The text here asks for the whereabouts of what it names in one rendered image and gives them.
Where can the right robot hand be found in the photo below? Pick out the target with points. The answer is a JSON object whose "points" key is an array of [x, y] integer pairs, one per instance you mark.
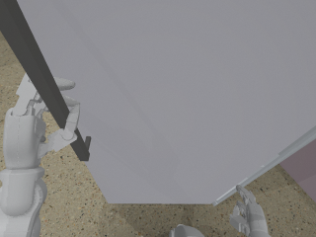
{"points": [[253, 216]]}

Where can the left robot hand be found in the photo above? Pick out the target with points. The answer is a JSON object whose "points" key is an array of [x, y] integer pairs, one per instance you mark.
{"points": [[24, 127]]}

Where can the fridge door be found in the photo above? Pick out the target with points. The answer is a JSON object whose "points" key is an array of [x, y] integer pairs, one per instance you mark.
{"points": [[183, 99]]}

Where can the right robot thigh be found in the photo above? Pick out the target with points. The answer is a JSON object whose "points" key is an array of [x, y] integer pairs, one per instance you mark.
{"points": [[185, 231]]}

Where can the handle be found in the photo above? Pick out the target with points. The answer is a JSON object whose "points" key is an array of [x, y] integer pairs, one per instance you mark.
{"points": [[17, 33]]}

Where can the robot left forearm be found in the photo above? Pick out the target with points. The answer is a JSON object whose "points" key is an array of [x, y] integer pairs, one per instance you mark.
{"points": [[21, 196]]}

